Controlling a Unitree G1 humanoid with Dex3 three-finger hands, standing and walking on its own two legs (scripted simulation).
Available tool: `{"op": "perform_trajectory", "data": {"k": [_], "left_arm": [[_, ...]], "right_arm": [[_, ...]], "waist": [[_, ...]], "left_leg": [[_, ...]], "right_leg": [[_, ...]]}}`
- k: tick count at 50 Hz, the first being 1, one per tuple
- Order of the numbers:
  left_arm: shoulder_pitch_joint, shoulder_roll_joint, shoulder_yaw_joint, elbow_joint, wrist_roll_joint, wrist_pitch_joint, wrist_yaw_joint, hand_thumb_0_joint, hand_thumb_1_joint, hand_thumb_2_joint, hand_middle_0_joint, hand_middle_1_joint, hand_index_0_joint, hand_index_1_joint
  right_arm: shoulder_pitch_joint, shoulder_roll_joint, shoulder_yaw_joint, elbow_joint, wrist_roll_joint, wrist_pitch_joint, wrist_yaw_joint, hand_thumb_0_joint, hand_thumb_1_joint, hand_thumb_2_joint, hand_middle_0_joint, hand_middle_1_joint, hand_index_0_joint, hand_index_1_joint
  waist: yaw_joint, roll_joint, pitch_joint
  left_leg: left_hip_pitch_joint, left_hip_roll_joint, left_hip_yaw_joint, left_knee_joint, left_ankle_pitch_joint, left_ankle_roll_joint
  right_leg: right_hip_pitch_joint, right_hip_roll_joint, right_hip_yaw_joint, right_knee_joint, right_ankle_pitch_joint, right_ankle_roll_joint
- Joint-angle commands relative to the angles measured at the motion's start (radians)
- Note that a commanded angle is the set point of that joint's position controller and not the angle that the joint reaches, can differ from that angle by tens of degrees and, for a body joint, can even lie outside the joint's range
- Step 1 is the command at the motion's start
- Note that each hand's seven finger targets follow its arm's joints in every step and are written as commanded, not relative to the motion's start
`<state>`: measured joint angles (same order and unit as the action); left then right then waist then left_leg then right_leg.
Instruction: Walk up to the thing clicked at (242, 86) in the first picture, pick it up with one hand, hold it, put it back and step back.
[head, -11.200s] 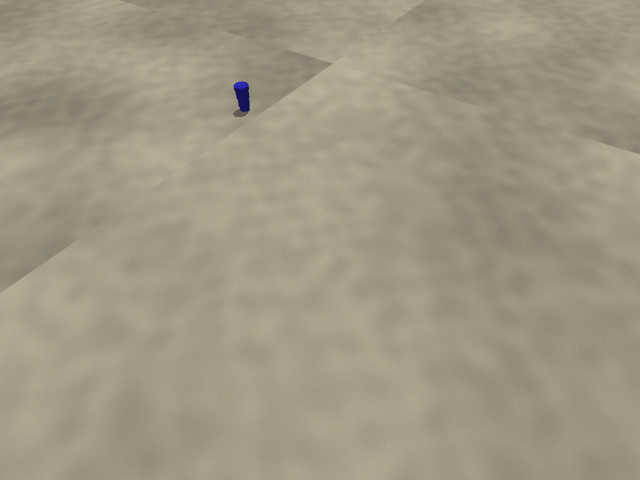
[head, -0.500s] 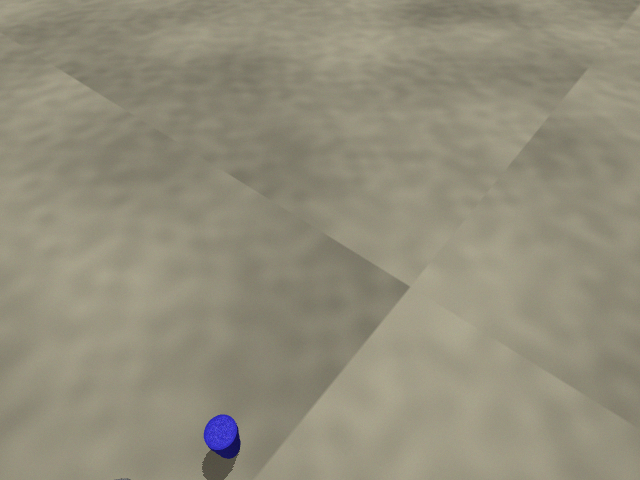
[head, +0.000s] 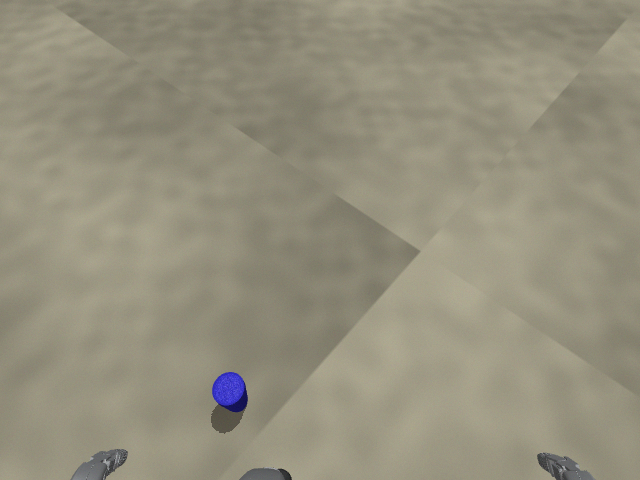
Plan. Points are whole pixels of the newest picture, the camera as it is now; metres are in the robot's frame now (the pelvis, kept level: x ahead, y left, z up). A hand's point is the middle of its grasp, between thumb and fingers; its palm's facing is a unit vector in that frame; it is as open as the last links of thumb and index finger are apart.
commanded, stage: walk up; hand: left
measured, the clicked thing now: (233, 395) +0.36 +0.26 -0.69
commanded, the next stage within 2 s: none
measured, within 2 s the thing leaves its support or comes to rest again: neither
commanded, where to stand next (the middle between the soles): +0.04 +0.02 m, yaw +0 degrees
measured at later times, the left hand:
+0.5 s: hand out of the picture -0.06 +0.26 -0.12, palm faces +0.11 -0.88 -0.47, open 7.4 cm
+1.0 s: hand out of the picture +0.08 +0.26 -0.16, palm faces +0.01 -0.94 -0.35, open 7.4 cm
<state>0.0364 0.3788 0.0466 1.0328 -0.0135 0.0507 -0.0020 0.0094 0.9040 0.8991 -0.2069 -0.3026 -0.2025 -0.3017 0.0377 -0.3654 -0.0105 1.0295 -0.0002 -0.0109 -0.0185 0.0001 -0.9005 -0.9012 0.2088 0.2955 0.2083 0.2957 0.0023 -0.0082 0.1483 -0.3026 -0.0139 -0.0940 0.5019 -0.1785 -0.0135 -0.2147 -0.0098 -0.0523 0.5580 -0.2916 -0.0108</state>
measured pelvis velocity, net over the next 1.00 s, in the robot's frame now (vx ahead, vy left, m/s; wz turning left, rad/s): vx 0.01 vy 0.00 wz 0.04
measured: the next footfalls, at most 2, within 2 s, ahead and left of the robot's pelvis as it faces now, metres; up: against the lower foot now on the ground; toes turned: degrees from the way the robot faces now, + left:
left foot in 0.62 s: +0.01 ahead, +0.13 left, +0.00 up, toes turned +6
right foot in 1.04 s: +0.16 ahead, -0.10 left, +0.00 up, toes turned +2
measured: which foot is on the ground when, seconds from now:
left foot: down 0.00-0.20, up 0.22-0.60, down 0.62-1.00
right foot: down 0.00-0.64, up 0.66-1.00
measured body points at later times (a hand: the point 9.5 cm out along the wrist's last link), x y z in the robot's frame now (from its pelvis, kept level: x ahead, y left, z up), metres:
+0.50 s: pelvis -0.06 -0.03 +0.01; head -0.03 -0.06 +0.45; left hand -0.07 +0.30 -0.08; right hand +0.01 -0.35 -0.14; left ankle -0.06 +0.13 -0.69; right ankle -0.06 -0.15 -0.74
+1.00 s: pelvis +0.01 +0.00 -0.01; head +0.06 +0.01 +0.44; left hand +0.07 +0.31 -0.14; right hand +0.10 -0.31 -0.12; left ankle -0.03 +0.12 -0.74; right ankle +0.13 -0.12 -0.72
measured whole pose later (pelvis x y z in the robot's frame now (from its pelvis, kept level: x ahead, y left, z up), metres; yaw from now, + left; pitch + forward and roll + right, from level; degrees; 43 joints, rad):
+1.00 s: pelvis +0.01 +0.00 -0.01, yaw +2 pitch -4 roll +1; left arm 0.19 0.39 0.03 0.88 -0.02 0.02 0.00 0.01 0.91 0.90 -0.21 -0.30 -0.20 -0.30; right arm 0.20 -0.36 -0.04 0.86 -0.01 0.01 -0.01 0.00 -0.90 -0.90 0.21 0.30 0.21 0.30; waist -0.01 -0.04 0.19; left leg -0.15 0.02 0.06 0.58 -0.36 0.00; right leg -0.46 -0.02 0.03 0.74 -0.24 -0.01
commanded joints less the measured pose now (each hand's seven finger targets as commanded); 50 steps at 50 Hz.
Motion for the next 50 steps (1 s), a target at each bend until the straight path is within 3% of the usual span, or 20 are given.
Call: {"op": "perform_trajectory", "data": {"k": [1,4,8,9,10,12,15,17,19,24,29,30,31,32,33,34,38,43,45,50], "left_arm": [[0.034,0.166,0.055,-0.107,0.011,0.023,0.003,0.000,0.900,0.900,-0.200,-0.300,-0.200,-0.300],[0.096,0.154,0.062,-0.106,0.012,0.029,-0.002,0.000,0.900,0.900,-0.200,-0.300,-0.200,-0.300],[0.202,0.155,0.066,-0.046,0.021,-0.040,0.017,0.000,0.900,0.900,-0.200,-0.300,-0.200,-0.300],[0.201,0.215,0.080,-0.051,0.036,-0.058,0.027,0.000,0.900,0.900,-0.200,-0.300,-0.200,-0.300],[0.167,0.329,0.101,-0.080,0.058,-0.074,0.037,0.000,0.900,0.900,-0.200,-0.300,-0.200,-0.300],[0.066,0.398,0.115,-0.128,0.064,-0.082,0.051,0.000,0.900,0.900,-0.200,-0.300,-0.200,-0.300],[0.063,0.312,0.115,-0.128,0.052,-0.103,0.059,0.000,0.900,0.900,-0.200,-0.300,-0.200,-0.300],[0.150,0.299,0.121,-0.120,0.057,-0.122,0.054,0.000,0.900,0.900,-0.200,-0.300,-0.200,-0.300],[0.213,0.288,0.120,-0.140,0.056,-0.135,0.036,0.000,0.900,0.900,-0.200,-0.300,-0.200,-0.300],[0.287,0.276,0.115,-0.163,0.052,-0.123,-0.002,0.000,0.900,0.900,-0.200,-0.300,-0.200,-0.300],[0.203,0.286,0.088,-0.217,0.042,-0.101,-0.022,0.000,0.900,0.900,-0.200,-0.300,-0.200,-0.300],[0.229,0.240,0.069,-0.224,0.047,-0.096,-0.021,0.000,0.900,0.900,-0.200,-0.300,-0.200,-0.300],[0.276,0.176,0.049,-0.230,0.041,-0.089,-0.021,0.000,0.900,0.900,-0.200,-0.300,-0.200,-0.300],[0.287,0.114,0.026,-0.247,0.031,-0.089,-0.019,0.000,0.900,0.900,-0.200,-0.300,-0.200,-0.300],[0.241,0.221,0.051,-0.232,0.032,-0.087,-0.007,0.000,0.900,0.900,-0.200,-0.300,-0.200,-0.300],[0.222,0.269,0.055,-0.232,0.029,-0.093,-0.003,0.000,0.900,0.900,-0.200,-0.300,-0.200,-0.300],[0.333,0.264,0.060,-0.162,0.024,-0.087,-0.022,0.000,0.900,0.900,-0.200,-0.300,-0.200,-0.300],[0.281,0.177,0.042,-0.172,-0.006,-0.058,-0.001,0.000,0.900,0.900,-0.200,-0.300,-0.200,-0.300],[0.254,0.174,0.037,-0.190,-0.014,-0.046,0.015,0.000,0.900,0.900,-0.200,-0.300,-0.200,-0.300],[0.222,0.182,0.040,-0.194,0.010,-0.039,0.014,0.000,0.900,0.900,-0.200,-0.300,-0.200,-0.300]], "right_arm": [[0.065,-0.316,-0.094,-0.090,-0.009,0.002,-0.038,0.000,-0.900,-0.900,0.200,0.300,0.200,0.300],[-0.021,-0.293,-0.092,-0.143,-0.024,0.009,-0.042,0.000,-0.900,-0.900,0.200,0.300,0.200,0.300],[-0.077,-0.208,-0.069,-0.159,-0.024,0.038,-0.005,0.000,-0.900,-0.900,0.200,0.300,0.200,0.300],[-0.046,-0.161,-0.058,-0.158,-0.019,0.048,0.002,0.000,-0.900,-0.900,0.200,0.300,0.200,0.300],[0.000,-0.138,-0.053,-0.169,-0.027,0.055,0.007,0.000,-0.900,-0.900,0.200,0.300,0.200,0.300],[0.004,-0.228,-0.091,-0.163,-0.044,0.074,0.004,0.000,-0.900,-0.900,0.200,0.300,0.200,0.300],[0.092,-0.252,-0.115,-0.128,-0.042,0.076,0.044,0.000,-0.900,-0.900,0.200,0.300,0.200,0.300],[0.142,-0.242,-0.123,-0.135,-0.052,0.073,0.068,0.000,-0.900,-0.900,0.200,0.300,0.200,0.300],[0.106,-0.266,-0.132,-0.162,-0.043,0.053,0.087,0.000,-0.900,-0.900,0.200,0.300,0.200,0.300],[0.049,-0.225,-0.108,-0.179,-0.030,0.006,0.091,0.000,-0.900,-0.900,0.200,0.300,0.200,0.300],[0.243,-0.207,-0.123,-0.124,-0.031,-0.020,0.080,0.000,-0.900,-0.900,0.200,0.300,0.200,0.300],[0.325,-0.231,-0.139,-0.098,-0.036,-0.027,0.069,0.000,-0.900,-0.900,0.200,0.300,0.200,0.300],[0.404,-0.282,-0.157,-0.098,-0.043,-0.033,0.056,0.000,-0.900,-0.900,0.200,0.300,0.200,0.300],[0.408,-0.338,-0.159,-0.125,-0.060,-0.040,0.046,0.000,-0.900,-0.900,0.200,0.300,0.200,0.300],[0.349,-0.396,-0.165,-0.158,-0.042,-0.043,0.043,0.000,-0.900,-0.900,0.200,0.300,0.200,0.300],[0.304,-0.401,-0.165,-0.167,-0.025,-0.041,0.045,0.000,-0.900,-0.900,0.200,0.300,0.200,0.300],[0.263,-0.295,-0.118,-0.198,-0.006,-0.083,0.029,0.000,-0.900,-0.900,0.200,0.300,0.200,0.300],[0.140,-0.238,-0.086,-0.222,-0.008,-0.062,-0.002,0.000,-0.900,-0.900,0.200,0.300,0.200,0.300],[0.125,-0.233,-0.089,-0.241,-0.005,-0.024,-0.009,0.000,-0.900,-0.900,0.200,0.300,0.200,0.300],[0.102,-0.248,-0.103,-0.267,0.019,0.030,-0.014,0.000,-0.900,-0.900,0.200,0.300,0.200,0.300]], "waist": [[-0.035,0.189,-0.341],[0.015,0.165,-0.325],[0.075,0.113,-0.268],[0.067,-0.013,-0.218],[0.037,-0.184,-0.158],[0.032,-0.133,-0.070],[-0.022,-0.038,-0.031],[-0.005,-0.080,-0.097],[0.038,-0.142,-0.091],[0.087,-0.226,-0.035],[-0.036,-0.161,-0.089],[-0.071,-0.043,-0.134],[-0.102,0.168,-0.183],[-0.096,0.291,-0.161],[-0.110,0.180,-0.096],[-0.090,0.169,-0.011],[-0.028,0.107,0.036],[0.023,0.190,0.041],[0.017,0.260,0.011],[0.008,0.168,-0.164]], "left_leg": [[0.185,0.335,-0.331,-0.081,0.666,0.269],[0.087,0.283,-0.225,-0.044,0.475,0.246],[0.021,0.090,-0.092,0.143,0.143,0.124],[-0.125,0.001,-0.077,0.252,-0.040,0.084],[-0.302,-0.102,-0.078,0.362,-0.356,0.033],[-0.218,-0.016,-0.154,0.548,-0.357,0.029],[-0.266,-0.051,-0.164,0.630,-0.182,0.011],[-0.304,-0.039,-0.121,0.626,-0.150,-0.001],[-0.386,-0.019,-0.092,0.531,-0.149,-0.009],[-0.257,0.003,0.041,0.226,-0.237,-0.020],[0.188,0.002,0.161,-0.076,-0.092,0.026],[0.364,-0.016,0.141,-0.092,-0.102,0.033],[0.496,0.075,-0.022,-0.154,-0.279,0.059],[0.472,0.297,-0.440,-0.255,-0.563,0.126],[0.285,0.402,-0.588,-0.345,-0.747,0.225],[0.180,0.425,-0.567,-0.370,-0.733,0.272],[0.169,0.280,-0.187,-0.287,-0.168,0.165],[0.024,0.252,0.091,-0.108,0.796,0.199],[0.067,0.219,0.107,-0.068,0.821,0.177],[0.120,0.170,0.103,0.129,0.441,0.144]], "right_leg": [[-0.064,0.025,0.117,0.390,-0.297,-0.015],[-0.069,0.004,0.143,0.424,-0.274,-0.027],[0.087,0.001,0.051,-0.178,0.025,-0.006],[0.146,-0.100,0.251,-0.251,0.000,-0.005],[0.125,-0.297,0.536,-0.285,0.000,-0.075],[-0.158,-0.475,0.650,-0.341,-0.099,-0.249],[-0.039,-0.274,0.334,-0.296,-0.015,-0.137],[0.109,-0.236,0.313,-0.311,-0.230,-0.119],[0.228,-0.256,0.364,-0.351,-0.417,-0.144],[0.204,-0.234,0.271,-0.341,-0.285,-0.173],[-0.063,-0.191,0.143,-0.172,-0.221,-0.145],[-0.175,-0.146,0.100,-0.005,-0.204,-0.114],[-0.327,-0.074,0.044,0.248,-0.300,-0.072],[-0.509,0.050,0.064,0.492,-0.338,-0.026],[-0.498,0.020,0.168,0.551,-0.286,-0.041],[-0.476,-0.032,0.211,0.562,-0.225,-0.052],[-0.408,-0.050,0.212,0.470,-0.039,-0.022],[-0.196,0.001,0.139,0.351,-0.007,0.013],[-0.205,0.019,0.083,0.290,0.009,0.013],[-0.042,0.033,0.004,-0.007,0.176,-0.004]]}}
